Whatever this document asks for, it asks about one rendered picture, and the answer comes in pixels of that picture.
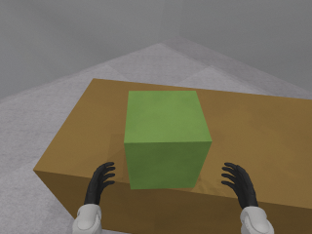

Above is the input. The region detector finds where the right robot hand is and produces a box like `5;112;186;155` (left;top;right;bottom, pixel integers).
221;162;258;210

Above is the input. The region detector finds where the left robot hand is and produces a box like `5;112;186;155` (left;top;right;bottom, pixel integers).
84;162;116;205

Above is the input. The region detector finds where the robot left forearm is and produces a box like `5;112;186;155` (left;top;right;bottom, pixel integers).
72;204;102;234

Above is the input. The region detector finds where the carton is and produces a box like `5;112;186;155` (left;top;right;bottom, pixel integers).
124;91;213;190

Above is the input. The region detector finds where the pedestal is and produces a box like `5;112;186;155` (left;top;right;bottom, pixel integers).
33;78;312;234

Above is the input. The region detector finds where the robot right forearm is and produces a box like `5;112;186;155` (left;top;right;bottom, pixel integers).
240;206;275;234

